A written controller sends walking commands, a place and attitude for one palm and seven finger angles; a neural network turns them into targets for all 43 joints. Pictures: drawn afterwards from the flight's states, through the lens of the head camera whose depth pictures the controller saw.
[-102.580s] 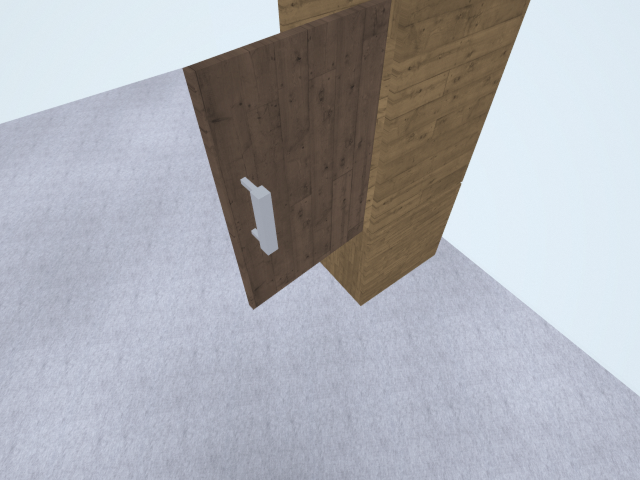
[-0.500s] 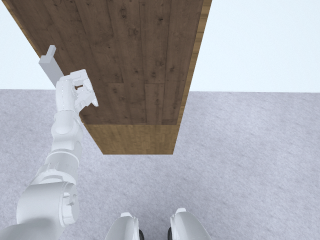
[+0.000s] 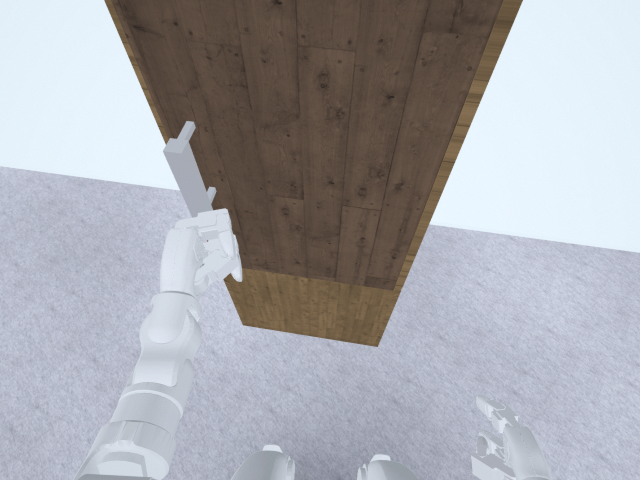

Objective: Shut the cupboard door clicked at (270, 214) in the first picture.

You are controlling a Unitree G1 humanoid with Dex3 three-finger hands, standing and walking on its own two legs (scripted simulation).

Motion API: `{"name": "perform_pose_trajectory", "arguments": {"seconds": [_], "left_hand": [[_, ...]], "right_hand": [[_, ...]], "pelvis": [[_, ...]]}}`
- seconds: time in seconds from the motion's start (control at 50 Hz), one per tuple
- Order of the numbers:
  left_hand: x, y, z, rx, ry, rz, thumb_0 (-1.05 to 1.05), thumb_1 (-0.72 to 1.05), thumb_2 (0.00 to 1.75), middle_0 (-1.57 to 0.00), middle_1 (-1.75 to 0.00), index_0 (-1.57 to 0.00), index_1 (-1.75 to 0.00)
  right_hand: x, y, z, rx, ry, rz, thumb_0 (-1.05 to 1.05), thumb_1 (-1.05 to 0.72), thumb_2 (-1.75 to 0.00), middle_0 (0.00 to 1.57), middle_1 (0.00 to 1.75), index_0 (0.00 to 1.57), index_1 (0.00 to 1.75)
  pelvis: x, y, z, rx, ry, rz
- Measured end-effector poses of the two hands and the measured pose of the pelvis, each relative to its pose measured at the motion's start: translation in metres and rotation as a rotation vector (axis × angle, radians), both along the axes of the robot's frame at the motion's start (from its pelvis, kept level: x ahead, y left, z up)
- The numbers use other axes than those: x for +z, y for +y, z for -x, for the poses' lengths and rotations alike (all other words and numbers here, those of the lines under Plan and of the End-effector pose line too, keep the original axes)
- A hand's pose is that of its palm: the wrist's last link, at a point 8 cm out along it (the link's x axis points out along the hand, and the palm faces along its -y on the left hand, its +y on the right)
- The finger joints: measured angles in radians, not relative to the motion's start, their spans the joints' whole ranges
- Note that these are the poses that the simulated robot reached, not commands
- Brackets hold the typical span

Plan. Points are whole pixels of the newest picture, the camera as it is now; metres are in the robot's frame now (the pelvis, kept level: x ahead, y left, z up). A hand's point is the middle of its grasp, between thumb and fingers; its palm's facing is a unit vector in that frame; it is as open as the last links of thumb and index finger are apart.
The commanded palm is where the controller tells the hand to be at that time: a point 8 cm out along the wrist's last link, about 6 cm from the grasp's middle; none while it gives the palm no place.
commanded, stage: draw the hand back to the body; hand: left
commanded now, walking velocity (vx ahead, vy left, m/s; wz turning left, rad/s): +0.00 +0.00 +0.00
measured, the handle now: (196, 174) +0.51 +0.21 +0.05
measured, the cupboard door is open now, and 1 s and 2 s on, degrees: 0 0 0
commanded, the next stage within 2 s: step back with the hand held close in 1.52 s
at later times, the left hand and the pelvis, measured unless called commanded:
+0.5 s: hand (146, 290) +0.28 +0.18 +0.13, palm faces +0.05 -0.99 -0.12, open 3.1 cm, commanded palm +0.25 +0.24 +0.15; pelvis +0.00 +0.00 +0.04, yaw +0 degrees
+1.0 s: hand out of the picture +0.22 +0.27 +0.21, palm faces +0.37 -0.86 -0.36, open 5.0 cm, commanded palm +0.18 +0.31 +0.23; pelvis +0.02 +0.03 +0.07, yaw +0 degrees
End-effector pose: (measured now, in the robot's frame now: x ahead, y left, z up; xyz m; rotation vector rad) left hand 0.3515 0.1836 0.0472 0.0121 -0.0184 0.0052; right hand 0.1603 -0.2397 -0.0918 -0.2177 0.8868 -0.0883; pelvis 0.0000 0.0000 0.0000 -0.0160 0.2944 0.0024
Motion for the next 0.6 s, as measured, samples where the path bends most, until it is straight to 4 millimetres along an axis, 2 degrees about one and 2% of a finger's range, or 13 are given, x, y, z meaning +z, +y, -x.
{"name": "perform_pose_trajectory", "arguments": {"seconds": [0.06,0.18,0.32,0.48,0.6], "left_hand": [[0.012,0.004,0.005,0.007,-0.023,-0.014,0.02,0.90,0.90,-1.30,-1.50,-1.30,-1.50],[0.043,0.022,0.026,0.017,-0.018,-0.043,0.01,0.90,0.90,-1.30,-1.50,-1.30,-1.50],[0.061,0.036,0.056,0.018,-0.004,-0.013,0.01,0.90,0.90,-1.30,-1.50,-1.30,-1.50],[0.083,0.050,0.088,0.027,-0.023,-0.065,0.01,0.90,0.90,-1.27,-1.46,-1.26,-1.46],[0.110,0.065,0.110,0.133,0.015,-0.221,0.01,0.90,0.90,-1.16,-1.34,-1.15,-1.34]], "right_hand": [[-0.001,0.005,0.007,-0.014,0.008,-0.025,0.01,-0.90,-0.90,0.20,0.30,0.20,0.29],[0.005,0.012,0.033,-0.050,0.044,-0.068,0.01,-0.90,-0.90,0.20,0.30,0.20,0.30],[0.022,0.005,0.047,-0.061,0.026,-0.045,0.02,-0.90,-0.90,0.20,0.30,0.20,0.30],[0.047,-0.001,0.026,-0.056,-0.103,-0.006,0.02,-0.90,-0.90,0.20,0.30,0.20,0.30],[0.069,0.013,-0.001,-0.052,-0.180,-0.010,0.02,-0.90,-0.90,0.20,0.30,0.20,0.29]], "pelvis": [[0.002,0.000,0.000,-0.007,-0.014,-0.001],[0.017,0.000,-0.002,-0.014,-0.069,-0.005],[0.031,0.000,0.001,-0.007,-0.129,-0.004],[0.039,0.003,0.005,-0.008,-0.187,-0.002],[0.053,0.008,0.001,-0.005,-0.243,-0.003]]}}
